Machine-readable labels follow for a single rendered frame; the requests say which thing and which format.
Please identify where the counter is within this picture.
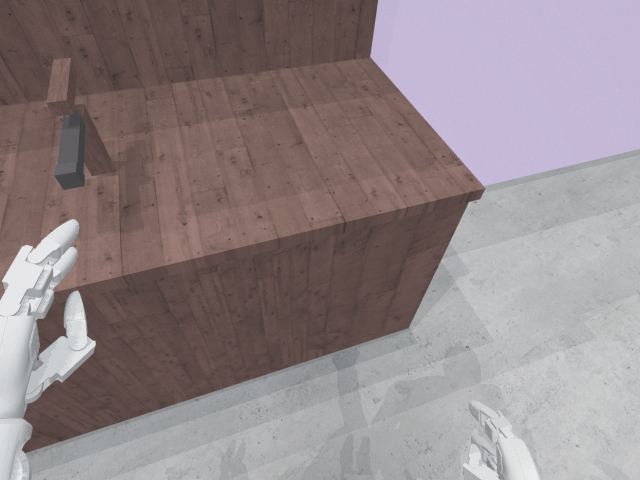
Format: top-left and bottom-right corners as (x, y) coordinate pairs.
(0, 0), (486, 453)

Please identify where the robot right hand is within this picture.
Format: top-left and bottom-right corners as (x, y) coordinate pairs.
(463, 400), (541, 480)

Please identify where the tap lever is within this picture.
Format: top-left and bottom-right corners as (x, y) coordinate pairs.
(54, 110), (86, 190)

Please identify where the left robot forearm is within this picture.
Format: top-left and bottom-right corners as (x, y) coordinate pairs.
(0, 418), (33, 480)

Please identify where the robot left hand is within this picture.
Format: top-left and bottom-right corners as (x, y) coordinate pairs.
(0, 219), (96, 419)

